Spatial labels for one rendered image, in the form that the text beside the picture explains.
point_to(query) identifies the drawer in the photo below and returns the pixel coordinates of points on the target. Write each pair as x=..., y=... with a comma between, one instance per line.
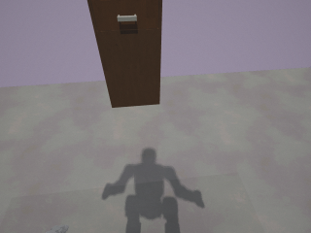
x=106, y=14

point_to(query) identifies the cabinet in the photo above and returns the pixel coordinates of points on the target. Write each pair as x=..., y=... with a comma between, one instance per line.
x=131, y=62

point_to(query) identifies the handle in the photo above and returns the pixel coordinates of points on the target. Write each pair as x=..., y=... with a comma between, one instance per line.
x=127, y=18

